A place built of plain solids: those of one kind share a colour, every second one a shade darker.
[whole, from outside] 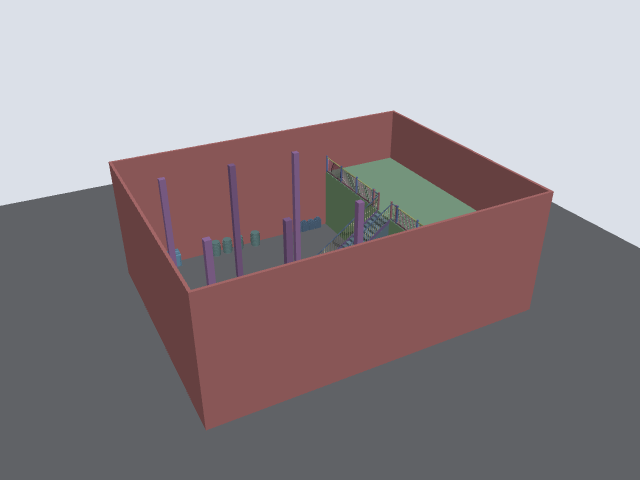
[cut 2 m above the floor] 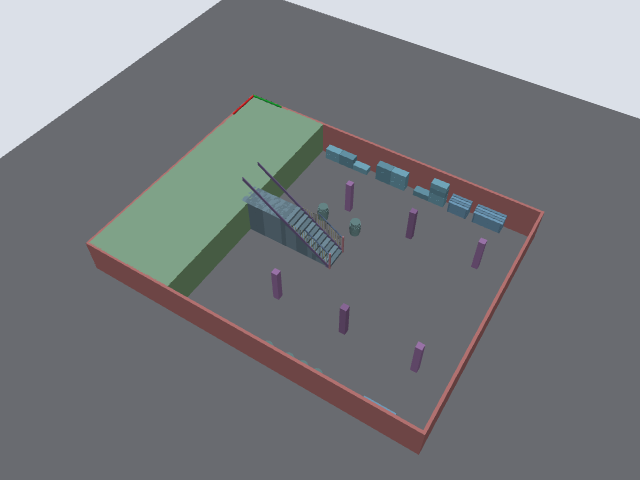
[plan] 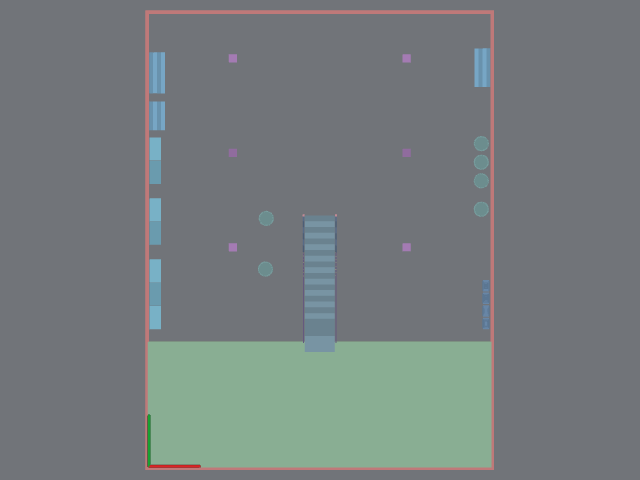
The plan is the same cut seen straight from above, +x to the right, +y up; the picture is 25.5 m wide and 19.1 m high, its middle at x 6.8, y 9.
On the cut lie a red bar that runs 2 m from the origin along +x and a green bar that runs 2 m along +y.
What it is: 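An aisled barn 13.6 x 18.0 m, 7.0 m high; a nave 6.9 m broad between two rows of posts 0.33 m square, 3.8 m apart, aisles 3.3 m broad; at the rear a loft 5.0 m deep at 3.82 m over closed bays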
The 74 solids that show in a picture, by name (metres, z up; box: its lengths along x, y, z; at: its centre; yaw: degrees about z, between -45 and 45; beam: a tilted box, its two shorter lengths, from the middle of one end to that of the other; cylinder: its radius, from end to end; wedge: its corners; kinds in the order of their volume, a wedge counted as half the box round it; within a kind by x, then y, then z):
{
 "loft_1": {"box": [13.68, 5.0, 3.87], "at": [6.79, 2.45, 1.88]},
 "wall_1": {"box": [0.15, 18.29, 7.1], "at": [-0.07, 8.99, 3.5]},
 "wall_2": {"box": [13.88, 0.15, 7.1], "at": [6.79, -0.07, 3.5]},
 "wall_3": {"box": [13.88, 0.15, 7.1], "at": [6.79, 18.07, 3.5]},
 "wall_4": {"box": [0.15, 18.29, 7.1], "at": [13.65, 8.99, 3.5]},
 "stair_1": {"box": [1.2, 0.64, 3.7], "at": [6.79, 4.86, 1.8]},
 "stair_2": {"box": [1.2, 0.64, 3.54], "at": [6.79, 5.09, 1.72]},
 "stair_3": {"box": [1.2, 0.64, 3.37], "at": [6.79, 5.32, 1.64]},
 "stair_4": {"box": [1.2, 0.64, 3.2], "at": [6.79, 5.54, 1.55]},
 "stair_5": {"box": [1.2, 0.64, 3.04], "at": [6.79, 5.77, 1.47]},
 "stair_6": {"box": [1.2, 0.64, 2.87], "at": [6.79, 6.0, 1.39]},
 "stair_7": {"box": [1.2, 0.64, 2.71], "at": [6.79, 6.23, 1.3]},
 "stair_8": {"box": [1.2, 0.64, 2.54], "at": [6.79, 6.46, 1.22]},
 "stair_9": {"box": [1.2, 0.64, 2.37], "at": [6.79, 6.69, 1.14]},
 "stair_10": {"box": [1.2, 0.64, 2.21], "at": [6.79, 6.92, 1.05]},
 "stair_11": {"box": [1.2, 0.64, 2.04], "at": [6.79, 7.14, 0.97]},
 "stair_12": {"box": [1.2, 0.64, 1.88], "at": [6.79, 7.37, 0.89]},
 "stair_13": {"box": [1.2, 0.64, 1.71], "at": [6.79, 7.6, 0.81]},
 "stair_14": {"box": [1.2, 0.64, 1.54], "at": [6.79, 7.83, 0.72]},
 "stair_15": {"box": [1.2, 0.64, 1.38], "at": [6.79, 8.06, 0.64]},
 "stair_16": {"box": [1.2, 0.64, 1.21], "at": [6.79, 8.29, 0.56]},
 "stair_17": {"box": [1.2, 0.64, 1.05], "at": [6.79, 8.52, 0.47]},
 "stair_18": {"box": [1.2, 0.64, 0.88], "at": [6.79, 8.74, 0.39]},
 "stair_19": {"box": [1.2, 0.64, 0.71], "at": [6.79, 8.97, 0.31]},
 "stair_20": {"box": [1.2, 0.64, 0.55], "at": [6.79, 9.2, 0.22]},
 "stair_21": {"box": [1.2, 0.64, 0.38], "at": [6.79, 9.43, 0.14]},
 "stair_22": {"box": [1.2, 0.64, 0.22], "at": [6.79, 9.66, 0.06]},
 "post_1": {"box": [0.33, 0.33, 7.1], "at": [3.33, 8.71, 3.5]},
 "post_2": {"box": [0.33, 0.33, 7.1], "at": [3.33, 12.47, 3.5]},
 "post_3": {"box": [0.33, 0.33, 7.1], "at": [3.33, 16.23, 3.5]},
 "post_4": {"box": [0.33, 0.33, 7.1], "at": [10.25, 8.71, 3.5]},
 "post_5": {"box": [0.33, 0.33, 7.1], "at": [10.25, 12.47, 3.5]},
 "post_6": {"box": [0.33, 0.33, 7.1], "at": [10.25, 16.23, 3.5]},
 "bales_1": {"box": [0.46, 0.92, 0.41], "at": [0.24, 5.91, 0.15]},
 "bales_2": {"box": [0.46, 0.92, 0.36], "at": [0.24, 5.91, 0.54]},
 "bales_3": {"box": [0.46, 0.92, 0.41], "at": [0.24, 6.84, 0.15]},
 "bales_4": {"box": [0.46, 0.92, 0.36], "at": [0.24, 6.84, 0.54]},
 "bales_5": {"box": [0.46, 0.92, 0.41], "at": [0.24, 7.77, 0.15]},
 "bales_6": {"box": [0.46, 0.92, 0.41], "at": [0.24, 9.28, 0.15]},
 "bales_7": {"box": [0.46, 0.92, 0.36], "at": [0.24, 9.28, 0.54]},
 "bales_8": {"box": [0.46, 0.92, 0.36], "at": [0.24, 9.28, 0.9]},
 "bales_9": {"box": [0.46, 0.92, 0.41], "at": [0.24, 10.21, 0.15]},
 "bales_10": {"box": [0.46, 0.92, 0.36], "at": [0.24, 10.21, 0.54]},
 "bales_11": {"box": [0.46, 0.92, 0.36], "at": [0.24, 10.21, 0.9]},
 "bales_12": {"box": [0.46, 0.92, 0.41], "at": [0.24, 11.69, 0.15]},
 "bales_13": {"box": [0.46, 0.92, 0.41], "at": [0.24, 12.62, 0.15]},
 "bales_14": {"box": [0.46, 0.92, 0.36], "at": [0.24, 12.62, 0.54]},
 "bales_15": {"box": [0.46, 0.92, 0.36], "at": [0.24, 12.62, 0.9]},
 "bales_16": {"box": [0.46, 0.92, 0.36], "at": [0.24, 12.62, 1.26]},
 "bin_1": {"box": [0.16, 1.15, 0.18], "at": [0.08, 13.94, 0.78]},
 "bin_2": {"box": [0.16, 1.64, 0.18], "at": [0.08, 15.65, 0.78]},
 "bin_3": {"box": [0.16, 1.15, 0.15], "at": [0.24, 13.94, 0.76]},
 "bin_4": {"box": [0.16, 1.64, 0.15], "at": [0.24, 15.65, 0.76]},
 "bin_5": {"box": [0.6, 1.11, 0.74], "at": [0.3, 13.94, 0.32]},
 "bin_6": {"box": [0.6, 1.6, 0.74], "at": [0.3, 15.65, 0.32]},
 "bin_7": {"box": [0.16, 1.15, 0.11], "at": [0.39, 13.94, 0.74]},
 "bin_8": {"box": [0.16, 1.64, 0.11], "at": [0.39, 15.65, 0.74]},
 "bin_9": {"box": [0.16, 1.15, 0.07], "at": [0.55, 13.94, 0.72]},
 "bin_10": {"box": [0.16, 1.64, 0.07], "at": [0.55, 15.65, 0.72]},
 "bin_11": {"box": [0.16, 1.54, 0.07], "at": [13.03, 15.86, 0.72]},
 "bin_12": {"box": [0.16, 1.54, 0.11], "at": [13.19, 15.86, 0.74]},
 "bin_13": {"box": [0.16, 1.54, 0.15], "at": [13.34, 15.86, 0.76]},
 "bin_14": {"box": [0.16, 1.54, 0.18], "at": [13.5, 15.86, 0.78]},
 "stair_guard_string_1": {"wedge": [[6.12, 4.9, 3.67], [6.12, 4.9, 3.88], [6.12, 9.98, -0.02], [6.12, 9.98, 0.19], [6.16, 4.9, 3.67], [6.16, 4.9, 3.88], [6.16, 9.98, -0.02], [6.16, 9.98, 0.19]]},
 "stair_guard_string_2": {"wedge": [[7.42, 4.9, 3.67], [7.42, 4.9, 3.88], [7.42, 9.98, -0.02], [7.42, 9.98, 0.19], [7.46, 4.9, 3.67], [7.46, 4.9, 3.88], [7.46, 9.98, -0.02], [7.46, 9.98, 0.19]]},
 "face_1": {"box": [6.19, 0.012, 3.84], "at": [3.1, 4.96, 1.87]},
 "face_2": {"box": [6.19, 0.012, 3.84], "at": [10.48, 4.96, 1.87]},
 "cask_1": {"cylinder": 0.26, "from": [4.63, 7.84, 0.85], "to": [4.63, 7.84, 0.9]},
 "cask_2": {"cylinder": 0.26, "from": [4.66, 9.86, 0.85], "to": [4.66, 9.86, 0.9]},
 "cask_3": {"cylinder": 0.26, "from": [13.22, 10.22, 0.85], "to": [13.22, 10.22, 0.9]},
 "cask_4": {"cylinder": 0.26, "from": [13.22, 11.36, 0.85], "to": [13.22, 11.36, 0.9]},
 "cask_5": {"cylinder": 0.26, "from": [13.22, 12.1, 0.85], "to": [13.22, 12.1, 0.9]},
 "cask_6": {"cylinder": 0.26, "from": [13.22, 12.84, 0.85], "to": [13.22, 12.84, 0.9]},
 "guard_newel_1": {"box": [0.09, 0.09, 1.15], "at": [5.58, 4.9, 4.34]}
}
